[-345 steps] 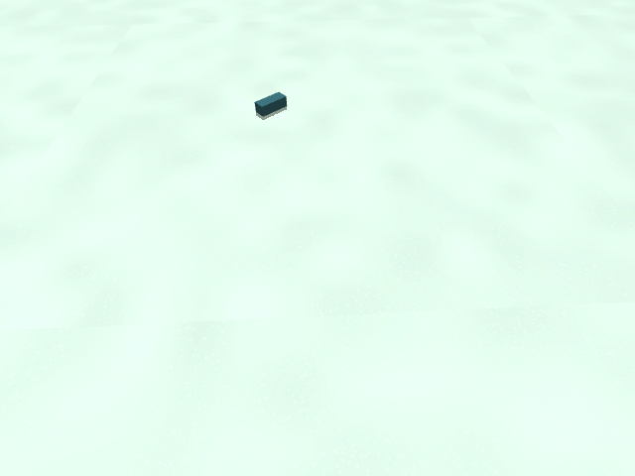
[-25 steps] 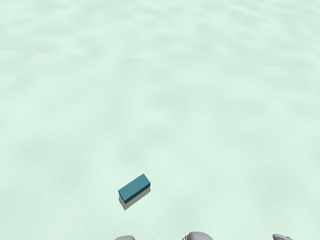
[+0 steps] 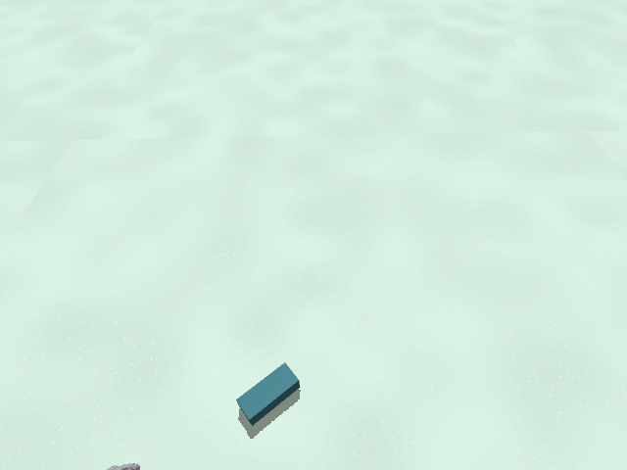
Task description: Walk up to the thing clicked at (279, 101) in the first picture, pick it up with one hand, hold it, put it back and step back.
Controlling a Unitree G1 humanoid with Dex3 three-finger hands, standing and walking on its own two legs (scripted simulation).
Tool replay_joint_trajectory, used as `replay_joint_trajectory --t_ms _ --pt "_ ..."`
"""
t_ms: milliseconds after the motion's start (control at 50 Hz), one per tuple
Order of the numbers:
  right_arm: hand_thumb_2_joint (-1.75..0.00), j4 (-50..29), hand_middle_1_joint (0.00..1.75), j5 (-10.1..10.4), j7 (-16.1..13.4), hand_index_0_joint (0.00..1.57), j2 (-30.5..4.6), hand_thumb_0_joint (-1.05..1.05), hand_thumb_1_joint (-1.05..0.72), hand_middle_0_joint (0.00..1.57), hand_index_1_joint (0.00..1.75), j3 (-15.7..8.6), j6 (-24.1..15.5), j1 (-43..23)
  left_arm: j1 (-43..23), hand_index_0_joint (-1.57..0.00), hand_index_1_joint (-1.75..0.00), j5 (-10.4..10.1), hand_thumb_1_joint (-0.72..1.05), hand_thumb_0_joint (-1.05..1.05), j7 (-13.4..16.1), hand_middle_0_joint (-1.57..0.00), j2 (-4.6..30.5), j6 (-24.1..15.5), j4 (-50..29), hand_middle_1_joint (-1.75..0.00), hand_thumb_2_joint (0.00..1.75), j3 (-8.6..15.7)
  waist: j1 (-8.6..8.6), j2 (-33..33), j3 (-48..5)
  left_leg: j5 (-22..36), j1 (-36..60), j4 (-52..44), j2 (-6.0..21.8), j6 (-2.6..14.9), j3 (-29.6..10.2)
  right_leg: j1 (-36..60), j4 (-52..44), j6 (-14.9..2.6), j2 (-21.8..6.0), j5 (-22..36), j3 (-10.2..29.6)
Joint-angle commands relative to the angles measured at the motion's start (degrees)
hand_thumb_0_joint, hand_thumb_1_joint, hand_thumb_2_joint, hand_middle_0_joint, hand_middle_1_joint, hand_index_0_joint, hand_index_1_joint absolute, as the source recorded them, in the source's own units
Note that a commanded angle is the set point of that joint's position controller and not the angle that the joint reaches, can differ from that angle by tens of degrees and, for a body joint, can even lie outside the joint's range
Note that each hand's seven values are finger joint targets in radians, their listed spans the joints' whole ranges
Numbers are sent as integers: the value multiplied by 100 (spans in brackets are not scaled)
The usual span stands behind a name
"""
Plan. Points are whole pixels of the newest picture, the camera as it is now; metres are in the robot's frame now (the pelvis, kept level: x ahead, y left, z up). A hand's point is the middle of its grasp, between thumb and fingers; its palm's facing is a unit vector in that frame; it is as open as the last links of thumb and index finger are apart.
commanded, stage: walk up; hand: left
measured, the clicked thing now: (269, 393) +0.46 +0.17 -0.74
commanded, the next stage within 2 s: stand in 0.90 s
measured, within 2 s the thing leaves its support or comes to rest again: neither
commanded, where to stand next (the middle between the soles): +0.06 +0.00 m, yaw +0 degrees
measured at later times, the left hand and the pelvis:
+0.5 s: hand out of the picture +0.09 +0.26 -0.15, palm faces -0.01 -0.95 -0.31, open 7.4 cm; pelvis +0.01 +0.01 +0.01, yaw +0 degrees
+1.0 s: hand out of the picture +0.10 +0.26 -0.15, palm faces -0.02 -0.95 -0.32, open 7.4 cm; pelvis +0.02 +0.01 +0.01, yaw +0 degrees
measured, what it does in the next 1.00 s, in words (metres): stands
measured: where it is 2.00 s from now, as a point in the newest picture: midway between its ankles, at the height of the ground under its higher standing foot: outside the picture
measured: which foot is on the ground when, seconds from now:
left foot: down 0.00-1.00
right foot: down 0.00-1.00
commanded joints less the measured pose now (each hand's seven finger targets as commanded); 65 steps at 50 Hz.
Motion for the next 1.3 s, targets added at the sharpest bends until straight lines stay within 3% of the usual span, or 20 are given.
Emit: replay_joint_trajectory --t_ms 0,240,520,860,940,1080,1160,1220,1280 --pt "-90 -153 30 -6 -82 20 -1273 0 -90 20 30 -278 -97 -368 -422 -20 -30 -27 90 0 105 -20 1278 -112 -141 -30 90 264 63 -269 -587 106 257 -831 490 248 -556 257 -1169 -241 -672 52 783" --pt "-90 111 30 -47 -101 20 -1257 0 -90 20 30 -272 -118 -572 -521 -20 -30 -18 90 0 75 -20 1191 -74 225 -30 90 274 90 79 -749 413 414 -1349 624 196 -603 787 -1327 -145 -614 595 585" --pt "-90 86 30 -51 -103 20 -1233 0 -90 20 30 -333 -78 -612 -380 -20 -30 14 90 0 79 -20 1129 -72 333 -30 90 263 48 -10 -658 318 606 -1451 629 198 -610 679 -1526 -84 -592 461 551" --pt "-90 13 30 -53 -98 20 -1142 0 -90 20 30 -343 -66 -613 -254 -20 -30 30 90 0 111 -20 1108 -62 299 -30 90 287 82 26 -669 626 599 -1500 621 175 -592 825 -1447 -33 -626 836 498" --pt "-90 -19 30 -82 -100 20 -1103 0 -90 20 30 -358 -39 -625 -267 -20 -30 76 90 0 149 -20 1153 -131 206 -30 90 251 42 14 -789 1092 745 -1438 658 132 -614 896 -1433 -25 -655 966 465" --pt "-90 -25 30 -74 -86 20 -1139 0 -90 20 30 -371 -10 -603 -194 -20 -30 60 90 0 148 -20 1150 -116 166 -30 90 250 61 56 -590 531 561 -1544 595 120 -627 875 -1490 -34 -652 655 443" --pt "-90 -28 30 -77 -81 20 -1120 0 -90 20 30 -361 -14 -525 -256 -20 -30 60 90 0 145 -20 1180 -124 128 -30 90 255 29 -38 -571 541 533 -1527 580 119 -626 881 -1517 -49 -677 637 475" --pt "-90 -60 30 -78 -85 20 -1148 0 -90 20 30 -368 -36 -576 -184 -20 -30 59 90 0 143 -20 1171 -129 100 -30 90 252 74 30 -750 1024 717 -1472 628 123 -634 966 -1456 -58 -684 920 454" --pt "-90 -63 30 -81 -92 20 -1135 0 -90 20 30 -359 -38 -510 -253 -20 -30 68 90 0 149 -20 1185 -130 73 -30 90 252 37 -25 -747 1110 710 -1435 620 119 -609 1015 -1472 -51 -695 1038 445"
